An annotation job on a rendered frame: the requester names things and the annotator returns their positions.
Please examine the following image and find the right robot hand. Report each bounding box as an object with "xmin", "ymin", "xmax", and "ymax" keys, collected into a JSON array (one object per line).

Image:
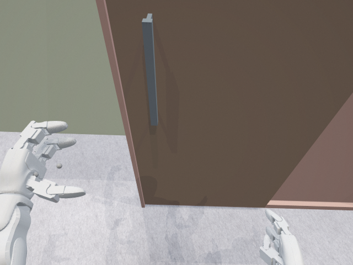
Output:
[{"xmin": 260, "ymin": 209, "xmax": 304, "ymax": 265}]

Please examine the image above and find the handle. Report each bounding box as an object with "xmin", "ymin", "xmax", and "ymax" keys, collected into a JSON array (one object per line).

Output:
[{"xmin": 142, "ymin": 13, "xmax": 158, "ymax": 126}]

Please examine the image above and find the wardrobe door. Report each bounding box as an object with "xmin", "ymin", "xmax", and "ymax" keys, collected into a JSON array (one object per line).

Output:
[
  {"xmin": 271, "ymin": 93, "xmax": 353, "ymax": 203},
  {"xmin": 105, "ymin": 0, "xmax": 353, "ymax": 208}
]

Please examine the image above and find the left robot hand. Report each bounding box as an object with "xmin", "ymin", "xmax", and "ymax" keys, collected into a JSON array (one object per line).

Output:
[{"xmin": 0, "ymin": 121, "xmax": 86, "ymax": 203}]

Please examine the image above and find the robot left forearm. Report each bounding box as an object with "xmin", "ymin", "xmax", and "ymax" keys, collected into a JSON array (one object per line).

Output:
[{"xmin": 0, "ymin": 193, "xmax": 34, "ymax": 265}]

